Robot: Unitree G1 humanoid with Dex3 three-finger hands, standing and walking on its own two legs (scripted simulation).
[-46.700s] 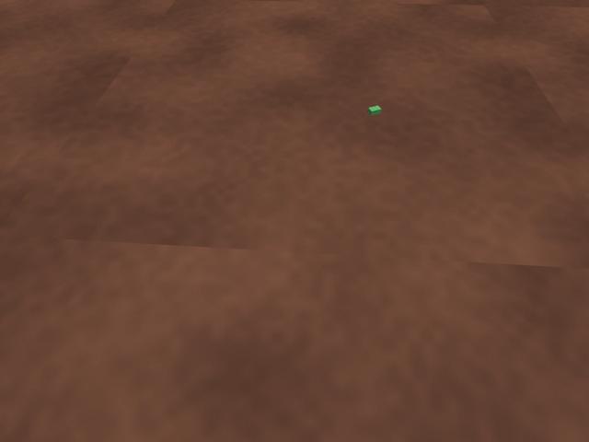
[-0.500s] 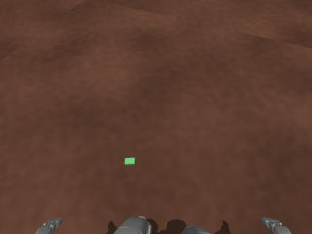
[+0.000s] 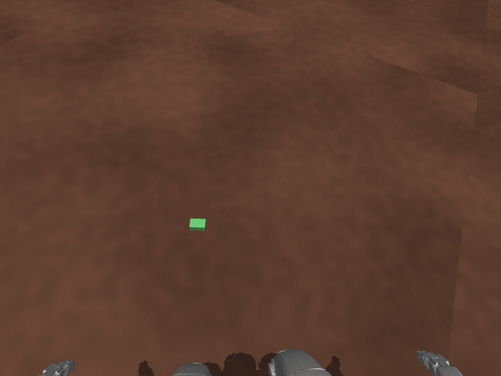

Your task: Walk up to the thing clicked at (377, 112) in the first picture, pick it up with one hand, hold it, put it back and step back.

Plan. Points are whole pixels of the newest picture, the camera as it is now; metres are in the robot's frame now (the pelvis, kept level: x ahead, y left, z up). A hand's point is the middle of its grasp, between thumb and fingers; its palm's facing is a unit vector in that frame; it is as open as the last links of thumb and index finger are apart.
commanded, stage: step back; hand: left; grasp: from above
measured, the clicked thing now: (197, 224) +0.73 +0.20 -0.76
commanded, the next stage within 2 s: none
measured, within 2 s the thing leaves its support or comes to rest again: neither
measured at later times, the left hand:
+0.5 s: hand out of the picture -0.03 +0.23 -0.15, palm faces +0.01 -0.91 -0.41, open 7.4 cm
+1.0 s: hand out of the picture -0.27 +0.17 -0.15, palm faces -0.01 -0.92 -0.40, open 7.4 cm
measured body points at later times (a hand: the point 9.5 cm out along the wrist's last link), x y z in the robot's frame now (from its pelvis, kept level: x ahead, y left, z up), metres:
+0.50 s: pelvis -0.17 -0.04 -0.02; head -0.11 -0.03 +0.42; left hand -0.03 +0.28 -0.12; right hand -0.11 -0.36 -0.14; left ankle -0.20 +0.07 -0.74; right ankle -0.09 -0.17 -0.74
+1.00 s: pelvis -0.33 -0.10 -0.02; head -0.31 -0.12 +0.43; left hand -0.27 +0.21 -0.13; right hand -0.21 -0.43 -0.13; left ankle -0.28 +0.05 -0.69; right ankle -0.33 -0.23 -0.74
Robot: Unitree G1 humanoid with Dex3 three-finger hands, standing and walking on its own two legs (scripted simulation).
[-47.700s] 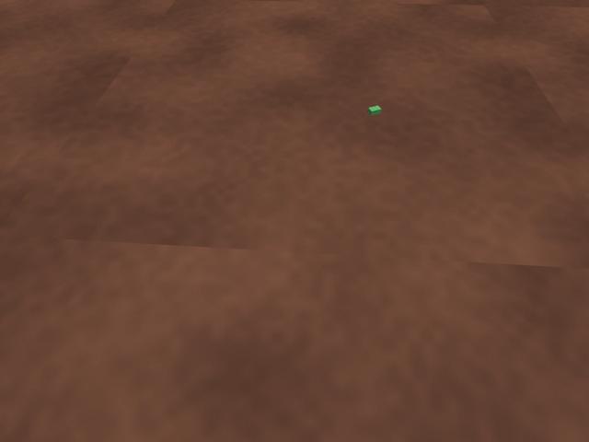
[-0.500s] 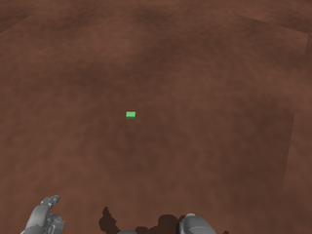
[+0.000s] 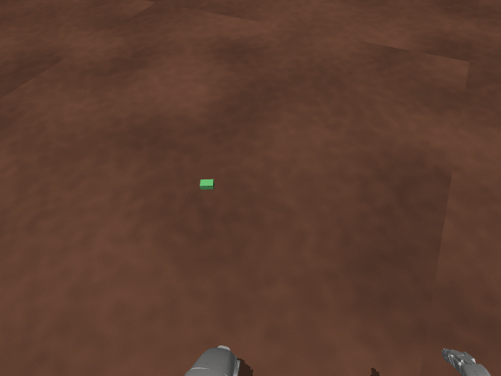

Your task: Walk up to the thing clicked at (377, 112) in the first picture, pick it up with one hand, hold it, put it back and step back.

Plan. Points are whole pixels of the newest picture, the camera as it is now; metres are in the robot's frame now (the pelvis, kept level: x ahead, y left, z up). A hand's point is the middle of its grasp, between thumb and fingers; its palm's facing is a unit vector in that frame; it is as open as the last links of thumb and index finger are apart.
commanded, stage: step back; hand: left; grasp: from above
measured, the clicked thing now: (207, 184) +1.05 +0.32 -0.74
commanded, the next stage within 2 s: stand in 1.06 s
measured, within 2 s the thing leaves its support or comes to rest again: neither
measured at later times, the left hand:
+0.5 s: hand out of the picture +0.02 +0.27 -0.14, palm faces +0.08 -0.91 -0.40, open 7.4 cm
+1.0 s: hand out of the picture +0.07 +0.30 -0.15, palm faces +0.13 -0.93 -0.35, open 7.4 cm
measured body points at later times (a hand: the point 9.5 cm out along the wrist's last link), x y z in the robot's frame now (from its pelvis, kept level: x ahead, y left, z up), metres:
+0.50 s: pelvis -0.03 -0.01 +0.00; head -0.02 -0.02 +0.45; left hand +0.02 +0.31 -0.11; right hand +0.05 -0.32 -0.12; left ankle -0.05 +0.12 -0.72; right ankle +0.03 -0.12 -0.72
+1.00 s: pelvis +0.02 +0.02 +0.01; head +0.04 +0.04 +0.46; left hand +0.06 +0.35 -0.12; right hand +0.15 -0.26 -0.11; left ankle +0.02 +0.15 -0.72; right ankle +0.03 -0.12 -0.72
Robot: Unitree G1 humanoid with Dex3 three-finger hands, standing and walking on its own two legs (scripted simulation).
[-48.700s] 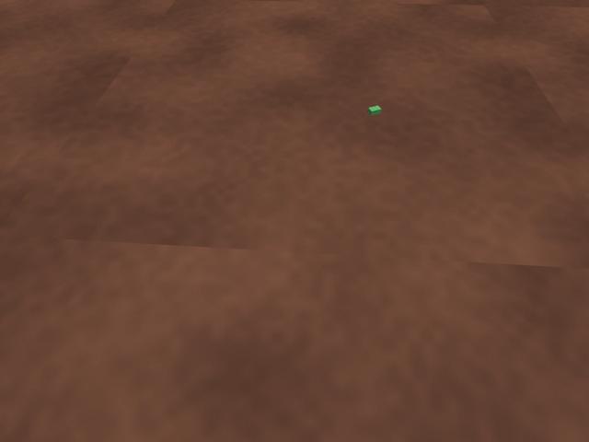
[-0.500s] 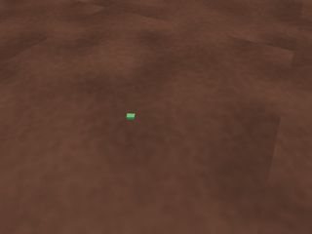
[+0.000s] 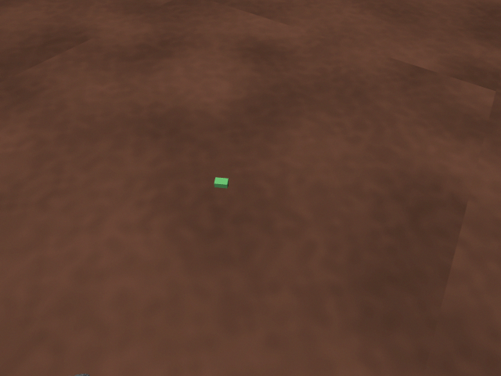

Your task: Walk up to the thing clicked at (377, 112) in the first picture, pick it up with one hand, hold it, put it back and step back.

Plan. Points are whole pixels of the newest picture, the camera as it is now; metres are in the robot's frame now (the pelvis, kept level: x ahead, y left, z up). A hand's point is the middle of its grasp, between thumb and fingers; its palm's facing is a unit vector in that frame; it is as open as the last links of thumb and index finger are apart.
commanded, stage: step back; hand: left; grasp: from above
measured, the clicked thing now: (221, 182) +1.07 +0.17 -0.75
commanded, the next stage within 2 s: stand in 0.06 s
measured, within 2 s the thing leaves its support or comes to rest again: neither
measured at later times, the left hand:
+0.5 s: hand out of the picture +0.07 +0.24 -0.14, palm faces -0.04 -0.94 -0.34, open 7.4 cm
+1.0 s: hand out of the picture +0.07 +0.23 -0.14, palm faces -0.06 -0.94 -0.34, open 7.4 cm
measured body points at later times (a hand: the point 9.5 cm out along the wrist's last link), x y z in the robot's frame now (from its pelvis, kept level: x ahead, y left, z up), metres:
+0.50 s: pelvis -0.01 -0.01 +0.02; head +0.00 -0.01 +0.47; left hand +0.07 +0.29 -0.11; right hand +0.08 -0.31 -0.11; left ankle +0.02 +0.12 -0.73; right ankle -0.01 -0.14 -0.73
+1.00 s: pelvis -0.01 -0.02 +0.02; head +0.00 -0.02 +0.47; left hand +0.07 +0.28 -0.11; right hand +0.05 -0.32 -0.12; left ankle +0.02 +0.12 -0.73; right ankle -0.01 -0.14 -0.73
